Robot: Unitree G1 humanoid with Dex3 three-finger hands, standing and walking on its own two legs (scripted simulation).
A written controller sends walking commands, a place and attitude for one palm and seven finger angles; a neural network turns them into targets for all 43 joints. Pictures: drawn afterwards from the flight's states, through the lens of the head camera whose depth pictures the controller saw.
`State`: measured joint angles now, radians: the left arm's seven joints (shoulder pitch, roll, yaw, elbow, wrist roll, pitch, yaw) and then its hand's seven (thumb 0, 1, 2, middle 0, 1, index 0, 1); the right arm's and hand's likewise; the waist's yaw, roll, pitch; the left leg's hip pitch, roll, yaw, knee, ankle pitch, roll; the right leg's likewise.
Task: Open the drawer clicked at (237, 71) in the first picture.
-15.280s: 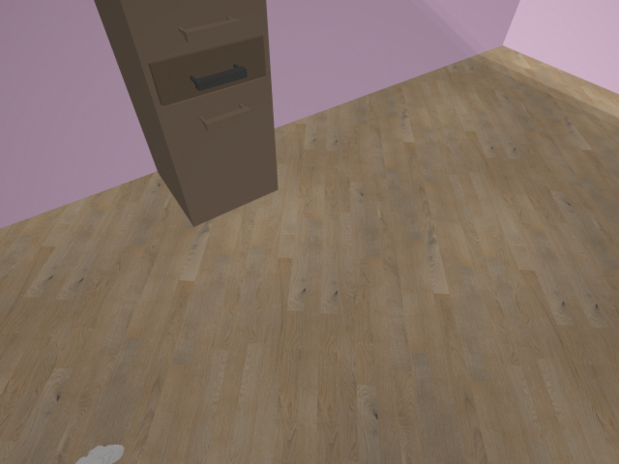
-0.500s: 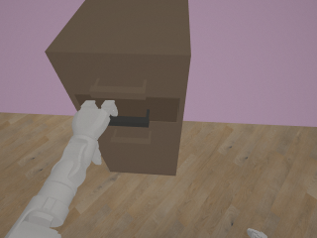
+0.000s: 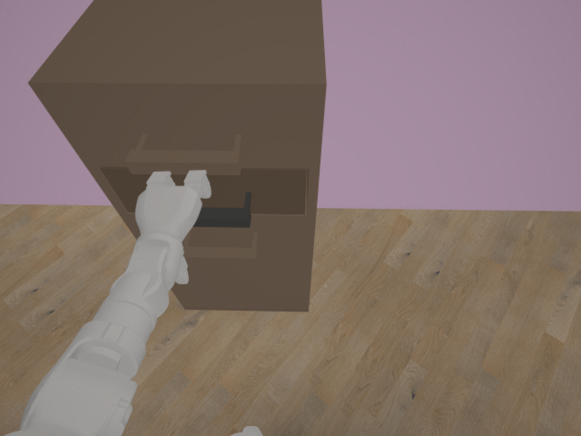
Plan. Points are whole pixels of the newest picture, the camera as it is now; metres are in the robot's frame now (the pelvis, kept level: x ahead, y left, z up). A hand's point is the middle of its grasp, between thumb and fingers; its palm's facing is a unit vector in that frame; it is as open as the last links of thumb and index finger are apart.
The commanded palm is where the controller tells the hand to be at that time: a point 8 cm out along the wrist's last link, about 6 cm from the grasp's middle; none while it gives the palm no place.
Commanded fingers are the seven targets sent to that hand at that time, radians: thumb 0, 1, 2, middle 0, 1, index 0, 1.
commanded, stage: move the hooked fingers above the handle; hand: left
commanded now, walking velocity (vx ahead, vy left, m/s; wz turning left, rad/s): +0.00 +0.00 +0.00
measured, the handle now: (207, 207) +0.53 +0.18 -0.08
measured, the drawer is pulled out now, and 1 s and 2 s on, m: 0.00 0.00 0.03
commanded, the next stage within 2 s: relax the arm and regain balance in 0.94 s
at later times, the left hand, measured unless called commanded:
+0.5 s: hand (187, 235) +0.42 +0.18 -0.01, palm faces -0.01 +0.01 -1.00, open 14.8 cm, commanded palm +0.46 +0.15 +0.03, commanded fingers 0.00 -0.50 0.30 -0.30 -1.20 -0.30 -1.20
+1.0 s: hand (198, 212) +0.48 +0.17 -0.03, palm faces -0.17 -0.06 -0.98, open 13.8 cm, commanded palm +0.46 +0.16 +0.03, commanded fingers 0.00 -0.50 0.30 -0.30 -1.20 -0.30 -1.20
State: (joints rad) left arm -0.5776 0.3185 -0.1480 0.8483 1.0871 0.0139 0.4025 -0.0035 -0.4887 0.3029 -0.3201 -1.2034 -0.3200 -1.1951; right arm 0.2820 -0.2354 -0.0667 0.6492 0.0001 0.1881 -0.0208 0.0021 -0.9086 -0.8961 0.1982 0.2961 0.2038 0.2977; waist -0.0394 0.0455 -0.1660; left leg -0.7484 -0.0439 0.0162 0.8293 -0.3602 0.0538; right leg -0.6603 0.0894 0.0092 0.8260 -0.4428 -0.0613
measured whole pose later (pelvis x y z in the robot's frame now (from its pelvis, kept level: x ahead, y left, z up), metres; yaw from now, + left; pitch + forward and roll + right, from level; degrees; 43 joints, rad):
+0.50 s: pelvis -0.06 +0.00 -0.04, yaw +3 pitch +19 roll -2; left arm -0.91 0.32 -0.31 1.12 1.00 0.18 0.39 0.00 -0.49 0.30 -0.32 -1.20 -0.13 -1.15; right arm 0.30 -0.24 -0.02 0.70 0.01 0.09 -0.04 0.00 -0.91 -0.90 0.20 0.30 0.20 0.30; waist -0.12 0.02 -0.17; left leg -1.02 -0.06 -0.04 1.02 -0.33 0.05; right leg -0.91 0.07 -0.08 1.02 -0.44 -0.07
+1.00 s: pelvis -0.03 +0.03 -0.03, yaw -2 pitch +24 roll -4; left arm -0.92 0.41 -0.16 1.09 1.01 0.07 0.24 0.00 -0.49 0.30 -0.32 -1.20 -0.32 -1.19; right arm 0.44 -0.21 -0.01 0.71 -0.01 0.10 -0.05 0.00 -0.91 -0.90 0.20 0.30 0.21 0.30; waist -0.16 0.07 -0.16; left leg -1.03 -0.02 0.03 0.99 -0.37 0.09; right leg -0.93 0.10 0.00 0.95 -0.44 -0.02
